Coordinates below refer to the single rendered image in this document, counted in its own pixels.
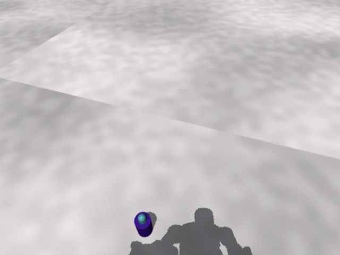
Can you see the bottle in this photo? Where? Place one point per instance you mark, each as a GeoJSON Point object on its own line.
{"type": "Point", "coordinates": [143, 224]}

